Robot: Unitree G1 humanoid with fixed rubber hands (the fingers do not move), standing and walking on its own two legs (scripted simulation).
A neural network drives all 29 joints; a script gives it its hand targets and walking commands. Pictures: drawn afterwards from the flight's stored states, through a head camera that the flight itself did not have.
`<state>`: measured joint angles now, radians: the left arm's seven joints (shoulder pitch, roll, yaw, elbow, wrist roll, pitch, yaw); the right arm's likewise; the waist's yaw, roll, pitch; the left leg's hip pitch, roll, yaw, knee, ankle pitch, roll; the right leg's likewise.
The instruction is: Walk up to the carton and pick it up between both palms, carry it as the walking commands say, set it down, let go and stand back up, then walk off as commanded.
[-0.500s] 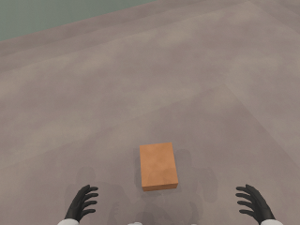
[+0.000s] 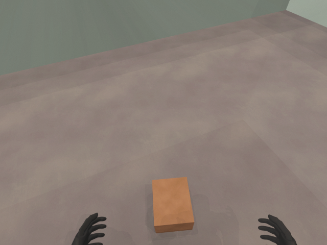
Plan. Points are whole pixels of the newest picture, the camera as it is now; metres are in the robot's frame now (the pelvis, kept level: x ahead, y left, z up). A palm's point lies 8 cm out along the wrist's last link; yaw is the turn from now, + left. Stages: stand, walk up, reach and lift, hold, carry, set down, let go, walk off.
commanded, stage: stand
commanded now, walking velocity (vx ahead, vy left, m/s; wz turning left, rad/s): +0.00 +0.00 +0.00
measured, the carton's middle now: (171, 204) +0.46 +0.03 -0.69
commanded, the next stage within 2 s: walk off in 1.78 s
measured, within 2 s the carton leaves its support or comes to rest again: neither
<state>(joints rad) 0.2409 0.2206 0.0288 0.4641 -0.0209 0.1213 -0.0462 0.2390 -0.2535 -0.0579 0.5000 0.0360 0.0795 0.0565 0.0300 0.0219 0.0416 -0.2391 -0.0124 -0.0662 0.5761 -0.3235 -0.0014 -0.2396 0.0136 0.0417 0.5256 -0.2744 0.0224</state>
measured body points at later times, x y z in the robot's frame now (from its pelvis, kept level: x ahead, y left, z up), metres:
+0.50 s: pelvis +0.00 +0.00 +0.00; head -0.04 +0.00 +0.45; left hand +0.12 +0.27 -0.08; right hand +0.13 -0.26 -0.09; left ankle -0.01 +0.12 -0.73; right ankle +0.00 -0.14 -0.73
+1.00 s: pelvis -0.02 +0.00 +0.00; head -0.08 -0.01 +0.45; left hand +0.08 +0.28 -0.09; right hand +0.10 -0.26 -0.10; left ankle -0.01 +0.12 -0.73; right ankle +0.00 -0.14 -0.73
